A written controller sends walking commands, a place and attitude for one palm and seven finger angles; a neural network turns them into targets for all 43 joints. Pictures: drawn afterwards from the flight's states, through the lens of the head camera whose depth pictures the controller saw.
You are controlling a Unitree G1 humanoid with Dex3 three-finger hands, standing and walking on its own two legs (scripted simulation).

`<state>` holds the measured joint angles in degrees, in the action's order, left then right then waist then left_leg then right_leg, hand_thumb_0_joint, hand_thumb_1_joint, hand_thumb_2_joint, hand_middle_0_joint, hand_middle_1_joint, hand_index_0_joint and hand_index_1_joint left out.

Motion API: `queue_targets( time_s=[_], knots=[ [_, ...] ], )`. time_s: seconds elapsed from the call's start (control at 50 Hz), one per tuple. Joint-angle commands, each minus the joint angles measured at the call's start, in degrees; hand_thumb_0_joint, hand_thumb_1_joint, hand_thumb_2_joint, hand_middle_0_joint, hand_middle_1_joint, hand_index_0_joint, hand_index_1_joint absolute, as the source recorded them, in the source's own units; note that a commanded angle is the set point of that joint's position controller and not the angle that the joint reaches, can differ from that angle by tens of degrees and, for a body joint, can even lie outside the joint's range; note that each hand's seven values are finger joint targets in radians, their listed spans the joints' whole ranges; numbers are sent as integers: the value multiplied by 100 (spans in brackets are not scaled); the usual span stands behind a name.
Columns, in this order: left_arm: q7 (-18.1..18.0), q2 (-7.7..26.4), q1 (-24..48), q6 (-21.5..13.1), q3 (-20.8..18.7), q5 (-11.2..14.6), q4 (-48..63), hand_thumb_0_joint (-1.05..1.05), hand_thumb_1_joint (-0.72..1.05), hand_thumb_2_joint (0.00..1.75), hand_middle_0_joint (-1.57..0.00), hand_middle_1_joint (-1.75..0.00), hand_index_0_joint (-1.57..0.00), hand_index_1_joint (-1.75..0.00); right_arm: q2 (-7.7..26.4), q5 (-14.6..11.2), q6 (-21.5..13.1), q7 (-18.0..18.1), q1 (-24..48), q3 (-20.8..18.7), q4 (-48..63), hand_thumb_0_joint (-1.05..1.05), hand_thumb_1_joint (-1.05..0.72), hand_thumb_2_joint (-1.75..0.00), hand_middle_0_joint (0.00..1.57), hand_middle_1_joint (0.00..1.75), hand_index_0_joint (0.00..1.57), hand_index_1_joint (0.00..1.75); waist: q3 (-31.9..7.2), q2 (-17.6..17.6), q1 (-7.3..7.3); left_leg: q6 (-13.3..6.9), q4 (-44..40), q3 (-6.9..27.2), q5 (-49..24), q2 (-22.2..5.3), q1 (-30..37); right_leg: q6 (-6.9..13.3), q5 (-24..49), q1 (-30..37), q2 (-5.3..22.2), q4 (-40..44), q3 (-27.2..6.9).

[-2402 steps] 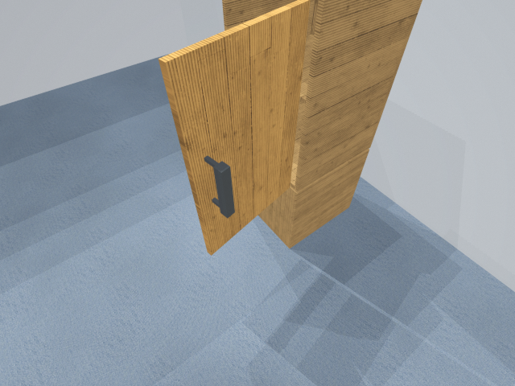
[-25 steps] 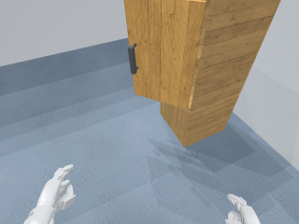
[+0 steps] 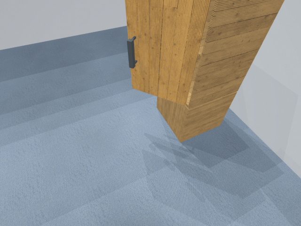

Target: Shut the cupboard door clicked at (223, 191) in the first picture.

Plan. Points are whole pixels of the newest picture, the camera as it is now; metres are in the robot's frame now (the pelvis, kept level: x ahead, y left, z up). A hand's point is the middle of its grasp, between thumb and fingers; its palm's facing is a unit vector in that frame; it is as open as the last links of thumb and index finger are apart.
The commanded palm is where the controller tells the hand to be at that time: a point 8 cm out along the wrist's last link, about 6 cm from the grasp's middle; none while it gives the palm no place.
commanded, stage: let the arm hang, fingers relaxed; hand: left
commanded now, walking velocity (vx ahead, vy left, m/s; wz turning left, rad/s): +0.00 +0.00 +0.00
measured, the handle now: (133, 52) +0.93 +0.15 -0.06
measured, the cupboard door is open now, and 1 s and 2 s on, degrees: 40 40 40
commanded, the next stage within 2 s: look to check the result in 0.44 s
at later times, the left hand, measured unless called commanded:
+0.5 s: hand out of the picture +0.02 +0.16 -0.18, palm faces +0.01 -0.98 -0.19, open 7.4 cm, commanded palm none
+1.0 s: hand out of the picture +0.00 +0.16 -0.18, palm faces +0.02 -0.98 -0.21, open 7.4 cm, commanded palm none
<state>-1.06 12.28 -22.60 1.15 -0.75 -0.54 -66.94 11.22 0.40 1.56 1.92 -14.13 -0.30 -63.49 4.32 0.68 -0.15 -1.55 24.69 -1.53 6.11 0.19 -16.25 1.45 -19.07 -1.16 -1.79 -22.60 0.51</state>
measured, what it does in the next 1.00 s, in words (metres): stands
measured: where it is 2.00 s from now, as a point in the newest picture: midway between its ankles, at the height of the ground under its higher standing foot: outside the picture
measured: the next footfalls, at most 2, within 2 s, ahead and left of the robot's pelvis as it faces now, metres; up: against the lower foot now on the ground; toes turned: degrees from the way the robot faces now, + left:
right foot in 1.76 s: +0.09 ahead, -0.16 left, +0.00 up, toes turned +20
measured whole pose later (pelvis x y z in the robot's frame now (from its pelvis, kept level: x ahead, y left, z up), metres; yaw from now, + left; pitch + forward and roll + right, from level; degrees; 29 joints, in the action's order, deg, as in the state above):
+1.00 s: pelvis +0.02 -0.02 +0.00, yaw -1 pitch -3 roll +0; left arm -2.0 9.5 -18.0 0.1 -0.6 -0.5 -65.3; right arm 10.2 0.5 0.7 2.3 -12.2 0.0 -64.3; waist 3.3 -0.3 0.1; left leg -0.3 24.8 -1.9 8.3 -0.4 -13.9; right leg 2.5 -20.0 1.9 -2.3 -20.7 -0.2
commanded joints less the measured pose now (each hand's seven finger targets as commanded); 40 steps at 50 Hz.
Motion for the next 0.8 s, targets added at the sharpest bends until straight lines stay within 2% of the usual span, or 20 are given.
queue_targets(
  time_s=[0.0,0.02,0.06,0.14,0.22,0.3,0.32,0.54,0.62,0.7,0.78],
  knots=[
    [-70,540,-166,-126,-61,-5,178,0,90,90,-20,-30,-20,-30,836,22,-92,47,-79,-188,178,0,-90,-90,20,30,20,30,194,-270,52,-124,-470,716,476,-591,770,261,25,-1275,623,697,-479],
    [-74,532,-168,-127,-60,-3,170,0,90,90,-20,-30,-20,-30,844,33,-84,43,-63,-190,164,0,-90,-90,20,30,20,30,220,-349,49,-119,-480,723,562,-577,783,264,-82,-1340,617,708,-501],
    [-81,537,-127,-122,-61,-11,191,0,90,90,-20,-30,-20,-30,781,32,-82,32,-80,-184,137,0,-90,-90,20,30,20,30,270,-232,54,-107,-494,703,572,-558,729,264,-125,-1360,624,699,-505],
    [-93,553,-132,-148,-75,-19,236,0,90,90,-20,-30,-20,-30,751,30,-109,28,-59,-178,139,0,-90,-90,20,30,20,30,193,-202,13,-113,-424,658,247,-561,758,241,176,-1267,655,694,-519],
    [-100,539,10,-153,-94,-11,300,0,90,90,-20,-30,-20,-30,681,42,-138,30,-69,-149,123,0,-90,-90,20,30,20,30,184,-35,27,-101,-397,638,12,-561,723,218,422,-1148,674,666,-521],
    [-106,494,85,-159,-98,-7,335,0,90,90,-20,-30,-20,-30,643,51,-141,36,-73,-138,129,0,-90,-90,20,30,20,30,259,-91,34,-77,-312,603,-118,-547,705,211,566,-1136,700,718,-527],
    [-105,492,104,-157,-101,-6,340,0,90,90,-20,-30,-20,-30,644,52,-138,36,-66,-139,130,0,-90,-90,20,30,20,30,252,17,45,-68,-313,607,-90,-539,715,216,529,-1145,695,718,-533],
    [-137,468,101,-180,-123,2,343,0,90,90,-20,-30,-20,-30,670,29,-166,76,-68,-128,129,0,-90,-90,20,30,20,30,-31,-92,30,-88,-71,511,-753,-589,896,167,1555,-801,720,669,-499],
    [-142,445,101,-166,-109,8,309,0,90,90,-20,-30,-20,-30,651,36,-145,76,-98,-123,105,0,-90,-90,20,30,20,30,51,-108,54,-78,-102,500,-623,-588,869,164,1424,-817,713,687,-491],
    [-143,409,40,-161,-102,10,278,0,90,90,-20,-30,-20,-30,636,38,-148,82,-97,-115,93,0,-90,-90,20,30,20,30,-69,-34,46,-88,-109,501,-689,-604,965,169,1421,-767,701,664,-503],
    [-147,405,14,-154,-94,6,249,0,90,90,-20,-30,-20,-30,628,27,-145,90,-100,-107,79,0,-90,-90,20,30,20,30,30,-128,46,-101,-123,500,-747,-623,945,151,1464,-779,693,678,-477]
  ],
)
